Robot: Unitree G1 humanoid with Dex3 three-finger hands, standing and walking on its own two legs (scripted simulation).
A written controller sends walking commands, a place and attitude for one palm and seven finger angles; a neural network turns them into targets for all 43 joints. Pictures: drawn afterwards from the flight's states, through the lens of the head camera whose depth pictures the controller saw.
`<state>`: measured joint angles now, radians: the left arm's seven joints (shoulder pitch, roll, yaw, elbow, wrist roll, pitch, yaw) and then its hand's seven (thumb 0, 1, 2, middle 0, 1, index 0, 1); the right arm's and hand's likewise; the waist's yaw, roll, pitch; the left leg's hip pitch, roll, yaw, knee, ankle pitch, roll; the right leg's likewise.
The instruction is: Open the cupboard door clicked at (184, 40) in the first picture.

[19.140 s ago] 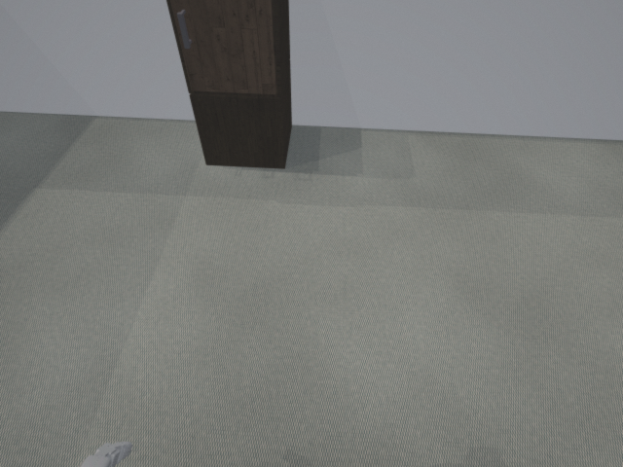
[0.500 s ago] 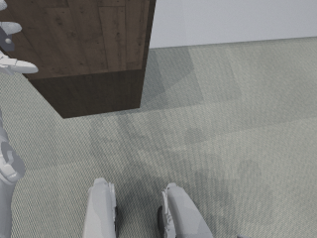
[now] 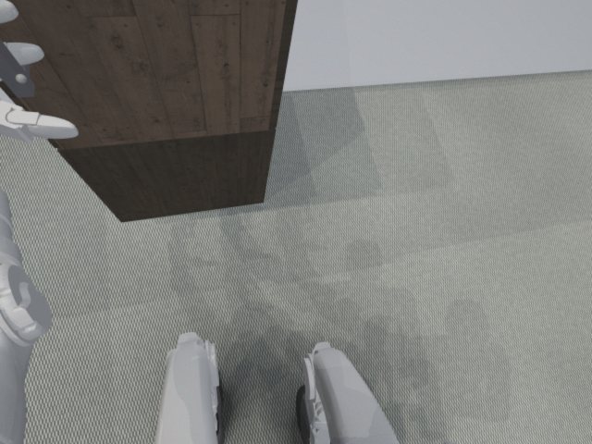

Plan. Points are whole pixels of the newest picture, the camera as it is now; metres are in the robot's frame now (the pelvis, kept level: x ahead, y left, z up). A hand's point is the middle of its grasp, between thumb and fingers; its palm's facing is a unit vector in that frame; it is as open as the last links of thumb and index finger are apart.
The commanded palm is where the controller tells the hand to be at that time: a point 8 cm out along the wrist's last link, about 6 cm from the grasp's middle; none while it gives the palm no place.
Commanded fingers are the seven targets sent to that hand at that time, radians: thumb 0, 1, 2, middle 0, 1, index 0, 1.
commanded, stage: close the thumb around the handle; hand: left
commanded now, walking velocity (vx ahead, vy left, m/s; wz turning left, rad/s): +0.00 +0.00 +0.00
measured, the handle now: out of the picture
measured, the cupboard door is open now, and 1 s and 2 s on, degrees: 0 0 50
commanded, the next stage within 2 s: pull the door open along its arc in 0.76 s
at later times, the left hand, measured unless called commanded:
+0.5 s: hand (16, 80) +0.52 +0.29 +0.07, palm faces +0.17 -0.99 +0.00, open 8.8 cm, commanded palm +0.51 +0.31 +0.06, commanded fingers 0.00 0.79 0.85 -0.39 -1.34 -0.39 -1.34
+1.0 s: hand (24, 83) +0.52 +0.28 +0.07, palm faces +0.17 -0.99 -0.01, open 5.5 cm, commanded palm +0.49 +0.30 +0.06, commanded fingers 0.00 0.90 0.90 -0.40 -1.35 -0.40 -1.35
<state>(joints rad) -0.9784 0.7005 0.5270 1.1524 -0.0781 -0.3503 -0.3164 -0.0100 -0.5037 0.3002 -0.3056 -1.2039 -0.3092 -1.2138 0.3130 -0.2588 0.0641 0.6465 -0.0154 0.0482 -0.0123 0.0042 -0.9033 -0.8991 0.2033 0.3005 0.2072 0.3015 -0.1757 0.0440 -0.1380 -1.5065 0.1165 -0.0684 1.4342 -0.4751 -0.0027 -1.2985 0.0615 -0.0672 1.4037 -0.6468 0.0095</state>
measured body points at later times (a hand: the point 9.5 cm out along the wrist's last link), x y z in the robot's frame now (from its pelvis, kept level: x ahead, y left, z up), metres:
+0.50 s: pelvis +0.00 +0.00 +0.00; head +0.18 +0.05 +0.41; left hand +0.51 +0.34 +0.07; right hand +0.03 -0.26 -0.10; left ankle +0.08 +0.13 -0.58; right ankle +0.01 -0.13 -0.58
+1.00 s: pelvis +0.00 +0.00 +0.00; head +0.17 +0.04 +0.41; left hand +0.50 +0.34 +0.07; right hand +0.03 -0.26 -0.11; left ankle +0.08 +0.13 -0.58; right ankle +0.01 -0.13 -0.58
